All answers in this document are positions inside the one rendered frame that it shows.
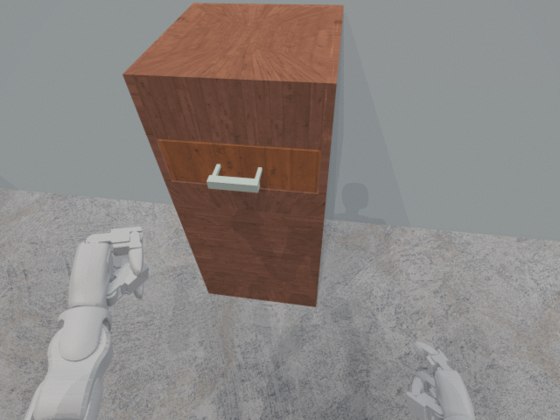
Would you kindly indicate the robot left hand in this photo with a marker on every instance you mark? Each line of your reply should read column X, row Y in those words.
column 94, row 267

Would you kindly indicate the robot right hand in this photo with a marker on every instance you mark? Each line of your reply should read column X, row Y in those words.
column 446, row 395

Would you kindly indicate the drawer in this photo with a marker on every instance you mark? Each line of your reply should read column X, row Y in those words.
column 282, row 168

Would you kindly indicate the robot left forearm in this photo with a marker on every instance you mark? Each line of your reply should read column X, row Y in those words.
column 78, row 356

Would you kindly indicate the cabinet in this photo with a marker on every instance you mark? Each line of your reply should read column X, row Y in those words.
column 254, row 74

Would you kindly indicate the handle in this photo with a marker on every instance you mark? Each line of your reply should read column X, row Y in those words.
column 250, row 185

